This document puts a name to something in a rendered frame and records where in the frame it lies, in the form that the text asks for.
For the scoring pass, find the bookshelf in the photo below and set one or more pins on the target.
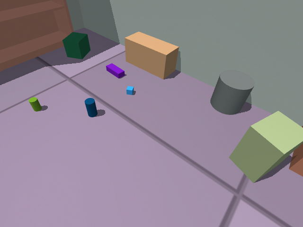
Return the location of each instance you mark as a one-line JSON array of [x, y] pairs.
[[30, 28]]

